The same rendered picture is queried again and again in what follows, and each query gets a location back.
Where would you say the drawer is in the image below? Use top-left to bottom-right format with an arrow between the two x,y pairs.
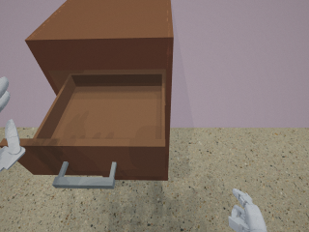
0,72 -> 166,177

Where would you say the handle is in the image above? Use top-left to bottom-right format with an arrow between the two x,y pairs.
52,161 -> 117,189

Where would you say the right robot hand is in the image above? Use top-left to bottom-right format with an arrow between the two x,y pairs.
228,188 -> 267,232

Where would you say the left robot hand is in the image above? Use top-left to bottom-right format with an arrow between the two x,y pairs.
0,76 -> 26,172

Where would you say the cabinet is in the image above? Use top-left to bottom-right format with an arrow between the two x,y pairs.
25,0 -> 174,181

